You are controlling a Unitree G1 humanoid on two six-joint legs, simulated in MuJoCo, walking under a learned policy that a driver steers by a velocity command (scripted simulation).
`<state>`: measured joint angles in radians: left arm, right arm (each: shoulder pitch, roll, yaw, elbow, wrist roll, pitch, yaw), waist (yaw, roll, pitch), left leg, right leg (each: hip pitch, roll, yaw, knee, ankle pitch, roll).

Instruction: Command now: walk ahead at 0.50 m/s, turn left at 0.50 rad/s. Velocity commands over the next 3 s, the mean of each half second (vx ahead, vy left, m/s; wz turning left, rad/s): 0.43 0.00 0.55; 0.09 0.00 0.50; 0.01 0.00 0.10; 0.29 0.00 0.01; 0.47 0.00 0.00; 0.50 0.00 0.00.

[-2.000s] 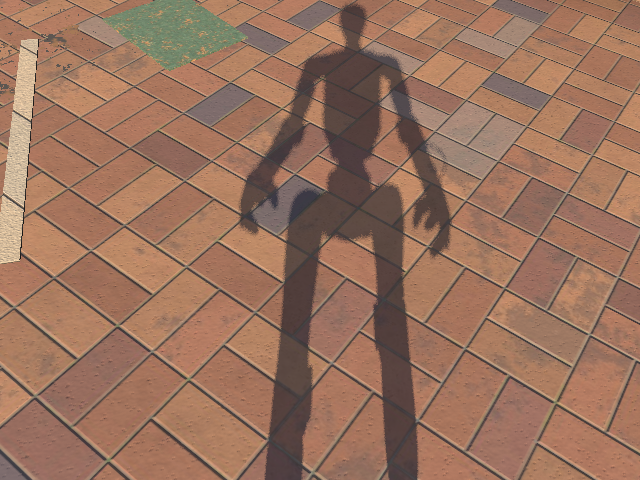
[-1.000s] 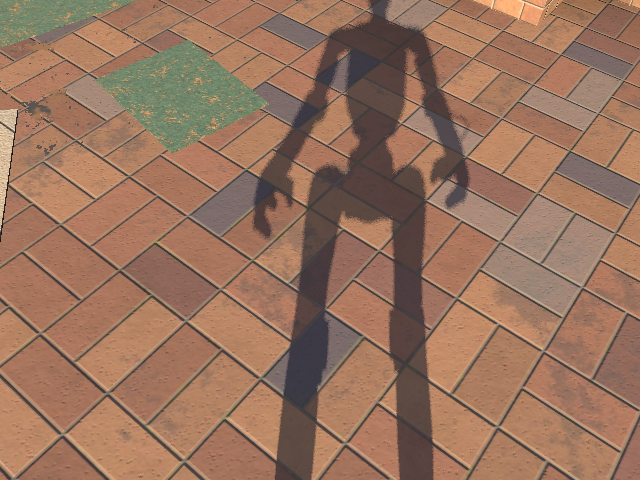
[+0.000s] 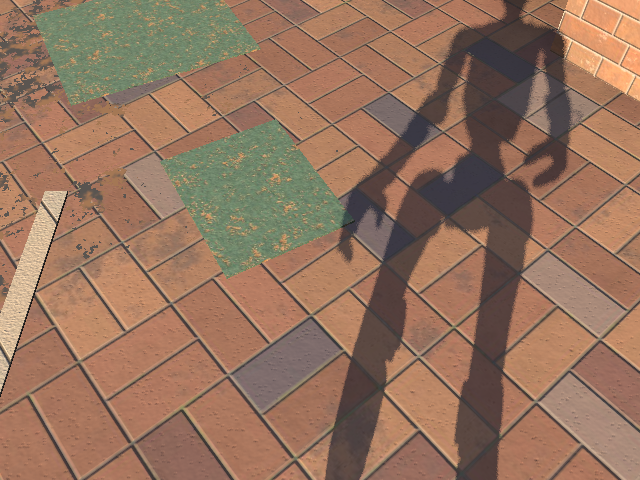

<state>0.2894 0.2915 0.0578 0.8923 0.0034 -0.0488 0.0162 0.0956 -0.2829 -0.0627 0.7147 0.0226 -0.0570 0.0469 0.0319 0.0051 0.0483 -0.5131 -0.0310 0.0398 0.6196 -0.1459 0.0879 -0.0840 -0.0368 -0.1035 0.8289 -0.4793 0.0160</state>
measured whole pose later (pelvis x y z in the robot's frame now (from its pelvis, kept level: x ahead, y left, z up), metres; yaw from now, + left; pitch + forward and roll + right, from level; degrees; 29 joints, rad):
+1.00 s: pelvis +0.33 +0.04 +0.02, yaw +32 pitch +1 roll -2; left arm 0.11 0.33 0.08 0.82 0.00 0.02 0.01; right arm 0.16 -0.28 -0.05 0.60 -0.02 0.03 -0.01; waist 0.01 -0.04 0.06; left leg -0.31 0.00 -0.01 0.51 -0.22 0.04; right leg -0.46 -0.05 -0.04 1.00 -0.50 0.07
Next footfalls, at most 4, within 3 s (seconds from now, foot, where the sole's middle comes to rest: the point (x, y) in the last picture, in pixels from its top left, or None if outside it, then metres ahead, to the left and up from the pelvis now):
0.42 right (383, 476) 0.45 -0.09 -0.75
0.88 left None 0.34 0.16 -0.75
1.22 right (368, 475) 0.45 -0.06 -0.75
2.20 right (266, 322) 0.78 0.17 -0.75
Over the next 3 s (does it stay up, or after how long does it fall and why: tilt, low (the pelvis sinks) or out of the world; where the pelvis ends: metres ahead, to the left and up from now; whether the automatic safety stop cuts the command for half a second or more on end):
stays up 0.93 0.45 0.03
